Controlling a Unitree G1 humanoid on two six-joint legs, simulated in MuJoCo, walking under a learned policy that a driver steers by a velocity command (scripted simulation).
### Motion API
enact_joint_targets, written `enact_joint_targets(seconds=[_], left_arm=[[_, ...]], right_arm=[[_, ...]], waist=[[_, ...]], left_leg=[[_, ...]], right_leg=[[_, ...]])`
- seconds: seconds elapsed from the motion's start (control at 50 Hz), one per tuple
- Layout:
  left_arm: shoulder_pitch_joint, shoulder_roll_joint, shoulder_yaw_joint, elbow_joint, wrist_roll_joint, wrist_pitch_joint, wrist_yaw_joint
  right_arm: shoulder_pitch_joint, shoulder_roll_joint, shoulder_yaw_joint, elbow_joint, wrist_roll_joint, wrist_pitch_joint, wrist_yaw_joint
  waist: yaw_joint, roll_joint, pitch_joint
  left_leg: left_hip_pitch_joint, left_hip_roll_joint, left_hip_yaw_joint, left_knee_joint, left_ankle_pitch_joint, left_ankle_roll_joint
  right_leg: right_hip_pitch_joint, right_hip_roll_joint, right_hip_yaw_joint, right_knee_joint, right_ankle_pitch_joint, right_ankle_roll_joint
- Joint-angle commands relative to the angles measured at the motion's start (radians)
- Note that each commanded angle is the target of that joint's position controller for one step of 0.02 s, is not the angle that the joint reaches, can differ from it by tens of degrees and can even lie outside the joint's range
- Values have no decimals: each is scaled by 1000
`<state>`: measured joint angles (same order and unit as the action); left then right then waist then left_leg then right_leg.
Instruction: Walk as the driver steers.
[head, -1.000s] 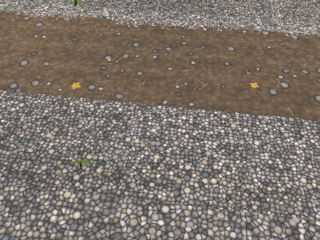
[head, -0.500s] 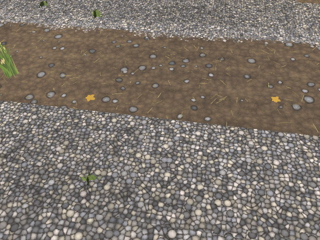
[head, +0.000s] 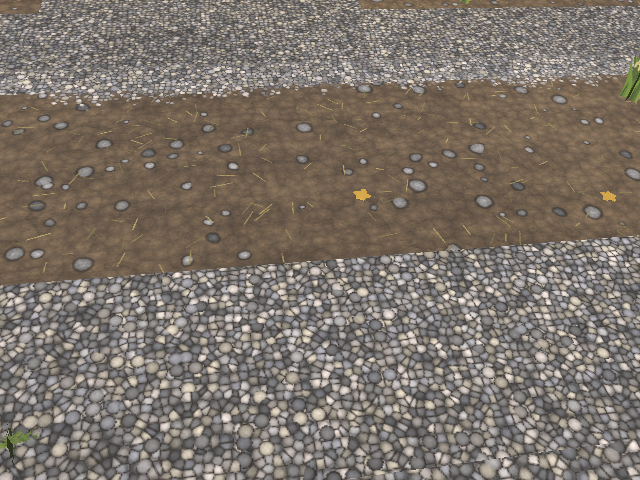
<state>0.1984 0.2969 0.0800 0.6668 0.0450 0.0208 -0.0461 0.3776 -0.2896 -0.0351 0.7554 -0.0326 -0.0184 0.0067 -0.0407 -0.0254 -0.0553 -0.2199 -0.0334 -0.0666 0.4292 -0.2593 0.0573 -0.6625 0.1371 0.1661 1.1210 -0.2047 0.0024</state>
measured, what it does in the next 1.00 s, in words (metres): walks ahead, turning left: right foot, then left foot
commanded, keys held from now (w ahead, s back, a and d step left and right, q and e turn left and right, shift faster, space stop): w+shift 0.18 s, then w+q+shift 0.62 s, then w+shift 0.20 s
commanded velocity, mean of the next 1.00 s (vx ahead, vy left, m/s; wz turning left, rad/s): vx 0.92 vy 0.00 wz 0.46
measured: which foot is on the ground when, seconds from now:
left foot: down 0.00-0.30, up 0.32-0.68, down 0.70-1.00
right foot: up 0.00-0.28, down 0.30-0.72, up 0.74-1.00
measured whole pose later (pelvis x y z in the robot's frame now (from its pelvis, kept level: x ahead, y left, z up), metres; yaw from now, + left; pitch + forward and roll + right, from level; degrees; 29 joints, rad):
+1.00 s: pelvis +0.67 -0.02 -0.08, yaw +30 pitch -3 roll +2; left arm -0.01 0.30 0.00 0.72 0.04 -0.11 -0.08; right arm 0.42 -0.29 -0.09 0.96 -0.01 -0.11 -0.06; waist -0.08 -0.03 0.02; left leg -0.15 -0.13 -0.05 0.96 -0.70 0.10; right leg -0.41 -0.08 0.01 0.56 0.38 0.04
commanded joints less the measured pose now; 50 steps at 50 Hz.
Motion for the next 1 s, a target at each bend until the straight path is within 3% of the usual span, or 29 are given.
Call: enact_joint_targets(seconds=[0.02, 0.16, 0.22, 0.26, 0.3, 0.32, 0.34, 0.36, 0.38, 0.42, 0.5, 0.56, 0.58, 0.62, 0.66, 0.68, 0.7, 0.72, 0.74, 0.76, 0.78, 0.8, 0.82, 0.84, 0.86, 0.88, 0.92, 0.96, 1.0], left_arm=[[-48, 69, 7, -73, -1, -8, -10], [-294, 55, -29, -122, -20, -23, -32], [-337, 51, -37, -140, -22, -36, -37], [-223, 67, -32, -118, -23, -49, -18], [176, 145, 3, -2, 2, -73, 23], [376, 261, 31, 16, 25, -80, 50], [333, 268, 29, 7, 10, -78, 58], [244, 197, 10, 19, 11, -75, 63], [190, 130, -7, 20, 6, -79, 59], [116, 57, -28, 32, -8, -85, 58], [74, 51, -26, 72, -39, -126, 47], [108, 81, -18, 114, -27, -143, 58], [110, 88, -14, 126, -12, -153, 63], [75, 118, -11, 118, -31, -151, 78], [86, 101, -16, 156, -24, -159, 89], [49, 111, -13, 151, -19, -156, 88], [-68, 153, -2, 118, -27, -149, 83], [-207, 184, 14, 75, -28, -142, 71], [-301, 91, -21, -24, 1, -139, 58], [-245, 92, -42, -97, 24, -154, 63], [-232, 145, -32, -45, 39, -160, 51], [-200, 165, -25, 3, 38, -154, 31], [-184, 162, -28, -5, 47, -148, 21], [3, 115, -32, 41, 37, -145, 11], [-47, 139, -20, 53, 14, -143, 8], [-37, 93, -35, 49, -3, -132, -8], [0, 44, -59, 95, -15, -113, -39], [-26, 53, -64, 98, -22, -103, -49], [92, 50, -58, 151, 6, -118, -32]], right_arm=[[-39, -139, -37, -60, 15, -34, 11], [133, -169, -56, 2, 20, -45, 3], [165, -170, -55, 32, 20, -42, 2], [142, -190, -60, 45, 22, -36, 0], [72, -176, -55, 35, 38, -49, -1], [62, -64, -27, -12, 53, -65, 6], [-7, -64, -30, -50, 64, -70, 2], [-56, -97, -40, -42, 45, -56, -1], [-57, -86, -38, -33, 30, -51, 10], [-22, -60, -38, 2, 9, -24, 33], [-137, -26, -28, -37, 19, 10, 50], [-210, -29, -17, -71, 3, 7, 84], [-148, -57, -34, -44, -4, 9, 91], [-26, -78, -49, 0, 9, 21, 89], [-9, -114, -72, 17, 0, 24, 73], [44, -133, -84, 49, -13, 24, 65], [241, -165, -100, 116, -16, 28, 50], [458, -221, -129, 190, -4, 29, 29], [373, -232, -118, 176, 35, 27, 6], [168, -220, -90, 100, 34, 7, -2], [102, -196, -92, 56, 10, -15, -22], [43, -182, -89, 34, -5, -27, -46], [-83, -205, -88, 4, -16, -43, -65], [-185, -275, -104, -4, -46, -64, -76], [-170, -239, -103, 21, -22, -100, -79], [-205, -160, -80, 57, 13, -121, -79], [-180, -130, -71, 87, 37, -136, -71], [-116, -109, -77, 127, 22, -126, -70], [-104, -106, -82, 149, 13, -88, -74]], waist=[[30, 148, 124], [-93, 189, 178], [-99, 177, 203], [-28, 175, 168], [184, 45, -48], [266, -193, -236], [243, -224, -224], [187, -109, -64], [149, -67, 2], [74, -106, 86], [13, -107, 206], [6, -103, 174], [-20, -79, 115], [-102, -50, 27], [-123, -65, 21], [-165, -33, 30], [-279, -10, -8], [-408, 124, -26], [-374, 538, 102], [-171, 432, 175], [-133, 130, 181], [-88, -81, 197], [-7, -131, 196], [119, -46, 88], [91, -56, 73], [145, -45, 87], [126, -25, 68], [89, 15, 155], [135, -5, 179]], left_leg=[[2, 214, -321, -267, -410, 105], [95, 238, -234, -331, -289, 127], [103, 263, -236, -326, -169, 142], [67, 273, -224, -244, 93, 148], [-186, 152, -76, 220, 369, 105], [-471, 42, 9, 642, -32, 70], [-635, -42, -63, 810, -204, 80], [-703, 29, -82, 893, -131, 85], [-669, 77, -60, 866, -68, 78], [-584, 128, -23, 808, 5, 48], [-471, 120, 41, 587, 200, 24], [-355, 99, 153, 481, 282, 56], [-326, 85, 191, 585, 395, 87], [-192, 46, 218, 613, 352, 150], [-249, 70, 179, 474, 551, 202], [-88, 37, 221, 417, 529, 206], [231, 12, 210, 414, 457, 210], [548, 14, 160, 407, 364, 274], [576, 65, -123, 71, 143, 335], [407, 190, -506, -112, -3, 314], [238, 220, -623, -63, -94, 285], [73, 190, -584, 6, -70, 258], [-99, 175, -488, 5, -48, 218], [-164, 205, -467, -30, -126, 237], [-280, 145, -421, -8, -275, 201], [-512, 40, -273, 49, -377, 151], [-536, 1, -131, 130, -338, 122], [-461, -15, -94, 259, -385, 103], [-376, -43, -32, 538, -286, 84]], right_leg=[[-176, -57, 10, 20, 89, 23], [-66, -164, -174, -414, 102, 30], [61, -154, -197, -541, 19, -14], [266, -111, -209, -605, -74, -38], [855, -147, -126, -614, -105, -74], [1158, -473, 272, -707, -573, -115], [1058, -579, 599, -873, -655, -130], [950, -552, 454, -832, -545, -119], [834, -496, 289, -822, -380, -102], [662, -394, 72, -888, -186, -61], [434, -303, -217, -1007, 152, -31], [454, -316, -335, -997, 445, -50], [524, -331, -362, -913, 620, -51], [572, -325, -437, -731, 1019, -14], [751, -338, -444, -589, 851, 23], [669, -339, -459, -446, 855, 29], [443, -355, -429, -161, 883, 15], [116, -286, -375, 351, 569, 7], [-331, -60, -406, 698, -223, 63], [-434, -124, -188, 482, -365, 60], [-316, -193, -58, 333, -370, 43], [-194, -218, -45, 196, -373, 47], [-16, -234, -42, -13, -370, 42], [148, -218, -131, -43, -97, 46], [274, -239, -90, -145, 280, 44], [521, -211, -146, -296, 611, 60], [708, -183, -211, -373, 702, 67], [670, -168, -248, -502, 647, 49], [712, -187, -225, -754, 672, -3]])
